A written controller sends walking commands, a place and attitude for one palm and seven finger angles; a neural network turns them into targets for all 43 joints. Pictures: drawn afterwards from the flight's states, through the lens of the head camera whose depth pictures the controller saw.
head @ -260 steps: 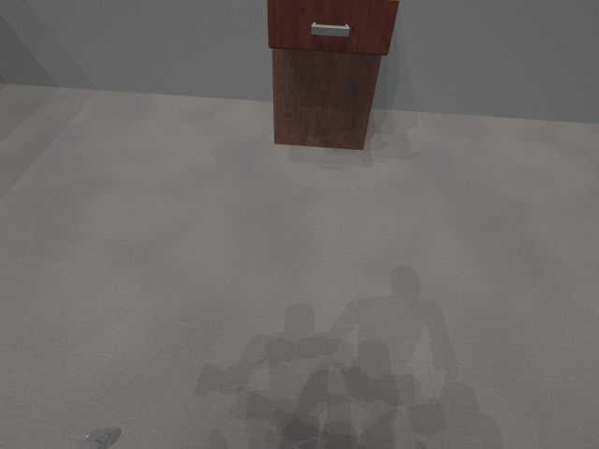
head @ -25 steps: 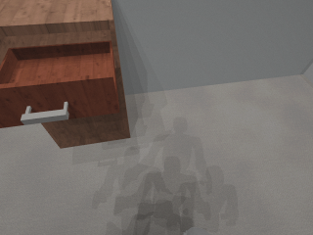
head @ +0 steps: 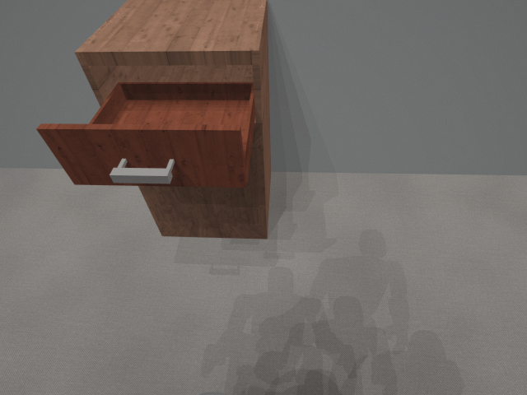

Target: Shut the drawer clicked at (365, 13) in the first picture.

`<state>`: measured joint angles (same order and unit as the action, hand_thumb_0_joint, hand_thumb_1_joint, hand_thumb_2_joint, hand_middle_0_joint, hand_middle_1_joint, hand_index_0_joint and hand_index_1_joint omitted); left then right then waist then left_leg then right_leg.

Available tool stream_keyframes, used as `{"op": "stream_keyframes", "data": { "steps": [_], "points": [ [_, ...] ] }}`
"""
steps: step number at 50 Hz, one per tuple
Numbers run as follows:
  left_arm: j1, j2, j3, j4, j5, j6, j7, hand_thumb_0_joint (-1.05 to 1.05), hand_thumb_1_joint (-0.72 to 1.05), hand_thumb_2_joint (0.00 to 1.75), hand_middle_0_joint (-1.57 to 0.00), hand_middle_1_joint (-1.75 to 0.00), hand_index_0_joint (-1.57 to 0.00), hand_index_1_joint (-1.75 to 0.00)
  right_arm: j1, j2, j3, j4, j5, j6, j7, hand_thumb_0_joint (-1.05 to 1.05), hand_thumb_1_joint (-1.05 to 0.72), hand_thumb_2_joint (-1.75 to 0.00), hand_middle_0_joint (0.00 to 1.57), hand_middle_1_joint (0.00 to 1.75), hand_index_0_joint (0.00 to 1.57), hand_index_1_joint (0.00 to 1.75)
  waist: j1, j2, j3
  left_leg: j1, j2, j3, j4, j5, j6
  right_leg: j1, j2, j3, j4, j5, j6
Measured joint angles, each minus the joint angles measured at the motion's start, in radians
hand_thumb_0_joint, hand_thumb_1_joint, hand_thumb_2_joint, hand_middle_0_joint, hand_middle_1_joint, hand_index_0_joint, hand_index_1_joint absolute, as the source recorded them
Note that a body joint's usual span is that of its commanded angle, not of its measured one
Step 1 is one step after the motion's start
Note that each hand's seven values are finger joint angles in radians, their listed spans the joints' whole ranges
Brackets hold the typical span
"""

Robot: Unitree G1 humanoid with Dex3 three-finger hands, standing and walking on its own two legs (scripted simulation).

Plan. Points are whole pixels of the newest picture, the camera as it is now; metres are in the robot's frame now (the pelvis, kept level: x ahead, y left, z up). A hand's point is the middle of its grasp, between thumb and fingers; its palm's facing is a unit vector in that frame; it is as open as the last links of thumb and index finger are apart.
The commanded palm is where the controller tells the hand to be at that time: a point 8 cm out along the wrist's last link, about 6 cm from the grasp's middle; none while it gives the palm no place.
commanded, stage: take the last steps up to it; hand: left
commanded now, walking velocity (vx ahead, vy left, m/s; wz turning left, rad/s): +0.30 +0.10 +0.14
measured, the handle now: (144, 169) +0.57 +0.33 -0.03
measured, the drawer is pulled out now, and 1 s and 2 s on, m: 0.29 0.29 0.29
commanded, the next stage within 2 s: come to a stop and stand still in 0.84 s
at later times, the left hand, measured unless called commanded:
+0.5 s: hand out of the picture +0.08 +0.28 -0.18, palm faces +0.10 -0.98 -0.18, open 7.4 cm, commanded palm none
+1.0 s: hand (165, 305) +0.31 +0.25 -0.17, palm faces +0.08 -0.97 -0.23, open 7.1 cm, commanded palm none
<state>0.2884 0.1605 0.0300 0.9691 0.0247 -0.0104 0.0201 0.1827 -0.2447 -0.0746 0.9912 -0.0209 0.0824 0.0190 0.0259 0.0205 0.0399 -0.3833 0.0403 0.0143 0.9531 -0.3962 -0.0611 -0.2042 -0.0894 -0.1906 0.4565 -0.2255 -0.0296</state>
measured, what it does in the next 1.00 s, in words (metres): walks ahead: left foot, then right foot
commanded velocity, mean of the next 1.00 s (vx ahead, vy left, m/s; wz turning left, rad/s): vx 0.21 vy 0.03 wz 0.00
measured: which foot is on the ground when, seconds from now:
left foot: up 0.00-0.18, down 0.20-0.80, up 0.82-1.00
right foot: down 0.00-0.20, up 0.22-0.78, down 0.80-1.00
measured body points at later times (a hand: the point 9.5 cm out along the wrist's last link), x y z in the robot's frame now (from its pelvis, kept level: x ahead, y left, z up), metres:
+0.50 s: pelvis +0.06 +0.09 +0.00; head +0.05 +0.11 +0.45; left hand +0.07 +0.33 -0.16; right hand +0.02 -0.14 -0.15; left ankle -0.01 +0.15 -0.74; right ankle +0.13 -0.05 -0.66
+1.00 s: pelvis +0.24 +0.06 -0.01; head +0.26 +0.05 +0.44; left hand +0.31 +0.30 -0.15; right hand +0.23 -0.16 -0.17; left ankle +0.22 +0.19 -0.67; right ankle +0.27 -0.02 -0.74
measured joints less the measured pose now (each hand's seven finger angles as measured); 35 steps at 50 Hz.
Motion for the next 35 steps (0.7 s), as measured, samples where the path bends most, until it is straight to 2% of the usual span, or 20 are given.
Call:
{"op": "stream_keyframes", "data": {
  "steps": [6,9,10,11,13,14,16,19,24,27,31,35],
  "points": [
    [0.068,0.033,0.015,0.063,0.007,-0.009,-0.006,0.01,0.9,0.89,-0.2,-0.3,-0.21,-0.3,-0.017,0.024,0.016,0.005,0.004,-0.021,0.011,0.01,-0.91,-0.9,0.19,0.3,0.19,0.3,0.043,-0.037,-0.008,0.08,0.003,0.051,-0.195,-0.052,0.026,0.006,-0.022,-0.025,-0.032,0.021,0.024],
    [0.106,0.051,0.023,0.102,0.003,0.003,-0.01,0.01,0.9,0.89,-0.2,-0.3,-0.21,-0.3,-0.019,0.038,0.027,-0.005,0.007,-0.049,0.009,0.01,-0.91,-0.9,0.19,0.3,0.19,0.3,0.052,-0.052,-0.021,0.161,-0.003,0.081,-0.384,0.002,0.041,0.001,-0.037,-0.026,-0.008,0.009,0.047],
    [0.119,0.055,0.024,0.115,-0.001,0.01,-0.012,0.01,0.9,0.89,-0.2,-0.3,-0.21,-0.3,-0.015,0.04,0.031,-0.01,0.008,-0.063,0.006,0.01,-0.91,-0.9,0.19,0.3,0.2,0.3,0.048,-0.047,-0.028,0.189,-0.003,0.081,-0.449,0.039,0.053,-0.011,-0.039,-0.027,0.025,-0.015,0.056],
    [0.125,0.059,0.026,0.129,-0.003,0.021,-0.014,0.01,0.9,0.89,-0.2,-0.3,-0.2,-0.3,-0.013,0.047,0.032,-0.011,0.006,-0.074,0.001,0.01,-0.91,-0.9,0.19,0.3,0.2,0.3,0.044,-0.051,-0.029,0.192,-0.009,0.083,-0.453,0.095,0.072,-0.03,-0.043,-0.012,0.085,-0.087,0.059],
    [0.13,0.063,0.026,0.15,0.0,0.044,-0.015,0.01,0.9,0.89,-0.2,-0.3,-0.2,-0.3,0.006,0.063,0.039,-0.012,0.003,-0.086,-0.007,0.01,-0.91,-0.9,0.19,0.3,0.2,0.3,0.036,-0.055,-0.033,0.211,-0.017,0.095,-0.443,0.096,0.1,-0.094,-0.03,0.045,0.261,-0.202,0.051],
    [0.127,0.062,0.026,0.156,0.003,0.051,-0.017,0.01,0.9,0.89,-0.2,-0.3,-0.2,-0.3,0.023,0.069,0.043,-0.009,0.003,-0.091,-0.012,0.01,-0.91,-0.9,0.19,0.3,0.2,0.3,0.028,-0.051,-0.037,0.229,-0.02,0.097,-0.459,0.091,0.109,-0.13,-0.022,0.064,0.348,-0.211,0.045],
    [0.109,0.061,0.026,0.157,0.005,0.05,-0.023,0.01,0.9,0.89,-0.2,-0.3,-0.2,-0.3,0.059,0.077,0.042,0.003,0.007,-0.099,-0.029,0.0,-0.92,-0.9,0.2,0.3,0.2,0.3,0.01,-0.047,-0.039,0.269,-0.032,0.095,-0.512,0.099,0.119,-0.2,-0.015,0.091,0.483,-0.164,0.04],
    [0.065,0.058,0.025,0.137,0.005,0.035,-0.029,0.01,0.91,0.9,-0.2,-0.3,-0.2,-0.3,0.113,0.077,0.046,0.037,0.011,-0.109,-0.036,0.0,-0.93,-0.9,0.2,0.3,0.2,0.3,-0.001,-0.051,-0.03,0.327,-0.058,0.094,-0.595,0.129,0.13,-0.287,-0.019,0.117,0.585,-0.061,0.048],
    [-0.013,0.049,0.028,0.104,-0.001,0.026,-0.026,0.01,0.91,0.9,-0.19,-0.3,-0.2,-0.3,0.207,0.097,0.056,0.1,0.018,-0.122,-0.043,0.0,-0.92,-0.9,0.2,0.3,0.2,0.3,-0.014,-0.066,-0.02,0.401,-0.096,0.103,-0.678,0.135,0.144,-0.371,-0.019,0.139,0.605,0.03,0.063],
    [-0.057,0.039,0.027,0.092,-0.004,0.029,-0.025,0.01,0.91,0.9,-0.19,-0.3,-0.2,-0.3,0.256,0.113,0.059,0.131,0.016,-0.129,-0.049,0.01,-0.92,-0.9,0.2,0.3,0.2,0.3,-0.032,-0.065,-0.016,0.435,-0.109,0.107,-0.7,0.118,0.146,-0.387,-0.018,0.133,0.573,0.043,0.064],
    [-0.118,0.024,0.023,0.078,-0.007,0.029,-0.025,0.01,0.91,0.9,-0.19,-0.3,-0.2,-0.3,0.311,0.133,0.063,0.161,0.01,-0.139,-0.055,0.01,-0.91,-0.9,0.2,0.3,0.2,0.3,-0.066,-0.051,-0.004,0.475,-0.109,0.106,-0.712,0.083,0.14,-0.38,-0.01,0.114,0.491,0.031,0.052],
    [-0.182,0.006,0.015,0.055,-0.009,0.024,-0.027,0.01,0.91,0.9,-0.19,-0.3,-0.2,-0.3,0.348,0.146,0.067,0.183,0.001,-0.142,-0.057,0.01,-0.91,-0.9,0.2,0.3,0.2,0.3,-0.1,-0.026,0.017,0.508,-0.092,0.103,-0.697,0.027,0.122,-0.345,0.009,0.093,0.369,-0.003,0.023]
  ]
}}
